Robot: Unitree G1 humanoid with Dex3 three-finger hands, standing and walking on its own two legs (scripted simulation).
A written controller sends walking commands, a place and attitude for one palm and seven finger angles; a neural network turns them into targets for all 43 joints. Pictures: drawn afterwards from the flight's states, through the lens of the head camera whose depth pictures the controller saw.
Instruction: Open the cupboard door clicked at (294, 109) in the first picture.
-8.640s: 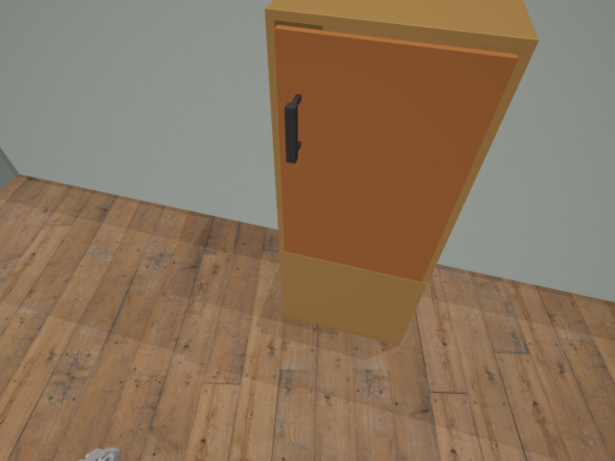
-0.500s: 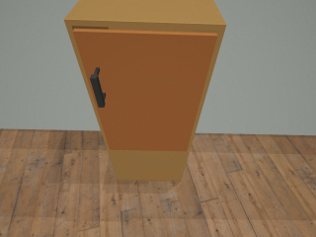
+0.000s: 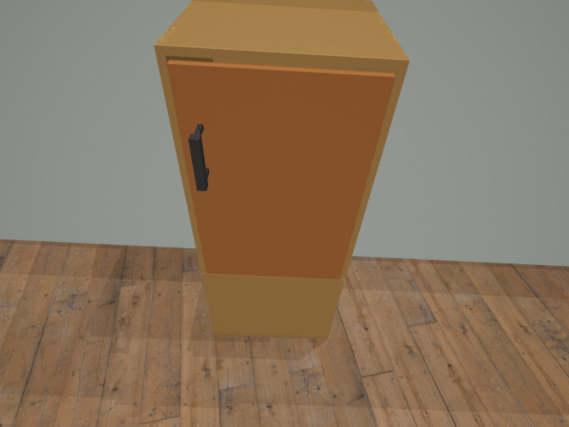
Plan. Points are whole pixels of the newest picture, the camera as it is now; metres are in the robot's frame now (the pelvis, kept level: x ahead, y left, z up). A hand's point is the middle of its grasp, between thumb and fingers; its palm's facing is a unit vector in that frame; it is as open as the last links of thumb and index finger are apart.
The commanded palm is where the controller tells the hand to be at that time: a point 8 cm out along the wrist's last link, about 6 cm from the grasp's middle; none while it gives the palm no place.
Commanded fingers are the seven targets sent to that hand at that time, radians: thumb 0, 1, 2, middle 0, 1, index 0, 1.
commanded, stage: raise the hand with hooked fingers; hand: left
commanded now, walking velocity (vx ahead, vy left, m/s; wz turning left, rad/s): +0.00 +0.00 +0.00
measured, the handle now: (201, 158) +0.57 +0.20 +0.08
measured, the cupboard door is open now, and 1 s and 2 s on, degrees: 0 0 0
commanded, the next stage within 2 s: none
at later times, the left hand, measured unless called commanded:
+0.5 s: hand out of the picture +0.14 +0.19 -0.05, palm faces +0.00 -1.00 +0.02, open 8.5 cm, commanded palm +0.11 +0.25 -0.03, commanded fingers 0.00 0.41 0.69 -0.23 -0.62 -0.23 -0.62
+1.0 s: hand (106, 371) +0.18 +0.24 +0.01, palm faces +0.08 -0.99 -0.08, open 11.5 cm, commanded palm +0.16 +0.29 +0.02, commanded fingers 0.00 -0.17 0.44 -0.28 -0.99 -0.28 -0.99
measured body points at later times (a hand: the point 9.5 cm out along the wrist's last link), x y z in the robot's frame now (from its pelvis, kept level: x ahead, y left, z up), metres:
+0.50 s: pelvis -0.06 +0.00 -0.08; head -0.05 +0.02 +0.37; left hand +0.13 +0.24 -0.04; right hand +0.17 -0.23 -0.10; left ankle +0.04 +0.09 -0.73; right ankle +0.01 -0.13 -0.73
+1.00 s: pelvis -0.02 +0.00 -0.06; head +0.01 +0.01 +0.39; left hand +0.17 +0.30 +0.02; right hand +0.15 -0.22 -0.13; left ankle +0.04 +0.09 -0.73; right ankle +0.01 -0.13 -0.73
